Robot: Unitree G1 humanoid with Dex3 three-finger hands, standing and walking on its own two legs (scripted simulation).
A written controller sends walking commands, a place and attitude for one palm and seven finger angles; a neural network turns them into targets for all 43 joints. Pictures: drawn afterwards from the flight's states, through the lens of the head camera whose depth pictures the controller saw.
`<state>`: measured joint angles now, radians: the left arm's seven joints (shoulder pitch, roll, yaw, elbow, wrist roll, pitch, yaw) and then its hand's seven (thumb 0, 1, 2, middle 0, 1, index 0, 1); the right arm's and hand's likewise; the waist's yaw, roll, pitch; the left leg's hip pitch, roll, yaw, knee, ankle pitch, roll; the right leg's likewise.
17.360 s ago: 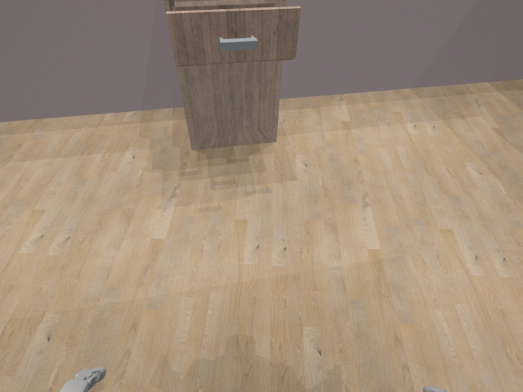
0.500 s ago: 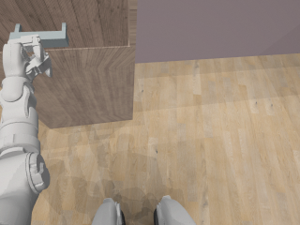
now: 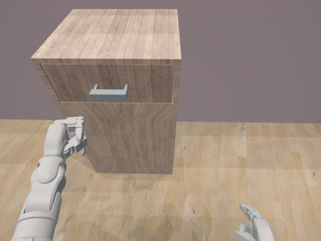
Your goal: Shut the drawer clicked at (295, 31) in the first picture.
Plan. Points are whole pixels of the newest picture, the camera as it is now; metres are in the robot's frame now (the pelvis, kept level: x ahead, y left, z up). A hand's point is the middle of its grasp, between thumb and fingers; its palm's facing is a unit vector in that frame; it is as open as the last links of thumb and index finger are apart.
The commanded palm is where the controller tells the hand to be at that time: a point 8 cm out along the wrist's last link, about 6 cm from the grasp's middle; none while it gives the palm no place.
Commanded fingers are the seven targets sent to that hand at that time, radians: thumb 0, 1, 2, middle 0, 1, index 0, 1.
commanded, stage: draw the hand back to the body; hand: left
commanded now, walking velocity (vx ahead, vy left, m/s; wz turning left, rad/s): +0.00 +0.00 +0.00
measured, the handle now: (110, 90) +0.62 +0.22 +0.00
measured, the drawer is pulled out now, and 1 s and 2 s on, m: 0.00 0.00 0.00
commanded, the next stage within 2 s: step back with the hand held close in 0.74 s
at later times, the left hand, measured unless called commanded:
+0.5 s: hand (29, 183) +0.19 +0.23 +0.17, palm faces +0.37 -0.86 -0.36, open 3.3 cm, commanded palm +0.13 +0.27 +0.19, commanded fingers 0.00 0.90 0.90 -1.40 -1.60 -1.40 -1.60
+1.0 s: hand (12, 183) +0.18 +0.24 +0.19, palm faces +0.38 -0.81 -0.44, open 3.3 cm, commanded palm +0.12 +0.27 +0.20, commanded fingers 0.00 0.90 0.90 -1.40 -1.60 -1.40 -1.60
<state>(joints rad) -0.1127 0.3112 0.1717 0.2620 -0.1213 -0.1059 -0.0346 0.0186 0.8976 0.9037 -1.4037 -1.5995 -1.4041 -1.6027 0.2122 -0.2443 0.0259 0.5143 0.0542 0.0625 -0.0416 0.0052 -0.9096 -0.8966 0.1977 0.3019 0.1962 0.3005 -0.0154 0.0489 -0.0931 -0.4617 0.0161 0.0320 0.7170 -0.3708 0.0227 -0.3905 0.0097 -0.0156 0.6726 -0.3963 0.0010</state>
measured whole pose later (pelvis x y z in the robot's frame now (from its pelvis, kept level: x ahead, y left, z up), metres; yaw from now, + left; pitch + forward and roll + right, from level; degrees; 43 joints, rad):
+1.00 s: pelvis -0.01 -0.01 +0.02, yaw +0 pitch -2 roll -1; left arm 0.55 0.35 0.34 -0.48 -0.06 -0.16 0.10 0.02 0.89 0.90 -1.41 -1.60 -1.41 -1.60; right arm 0.18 -0.23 0.02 0.58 -0.01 -0.04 -0.06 0.01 -0.91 -0.90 0.20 0.30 0.20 0.30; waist 0.03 0.06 0.01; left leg -0.17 0.02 0.03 0.45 -0.24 0.01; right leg -0.09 0.02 -0.02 0.37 -0.25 0.00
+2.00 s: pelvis -0.19 +0.01 +0.00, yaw +1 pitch +4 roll -3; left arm 0.67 0.44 0.46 -0.62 -0.06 -0.31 0.14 0.01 0.89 0.90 -1.41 -1.60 -1.41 -1.60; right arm 0.19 -0.18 -0.01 0.60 -0.02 -0.11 -0.04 0.01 -0.90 -0.90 0.20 0.30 0.20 0.30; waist 0.02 0.01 -0.01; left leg -0.61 0.05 0.06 0.47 0.01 0.03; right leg -0.15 0.07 0.01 0.48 -0.44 -0.02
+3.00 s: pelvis -0.33 +0.04 +0.01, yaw -2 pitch +0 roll +0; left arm 0.60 0.35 0.37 -0.53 -0.02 -0.20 0.16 0.01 0.89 0.90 -1.41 -1.60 -1.41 -1.60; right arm 0.25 -0.21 -0.01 0.71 0.00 -0.07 -0.06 0.01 -0.90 -0.90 0.20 0.30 0.20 0.30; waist 0.01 0.01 0.00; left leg -0.46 0.04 0.06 0.88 -0.37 0.01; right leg -0.20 -0.03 -0.07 0.57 -0.36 -0.01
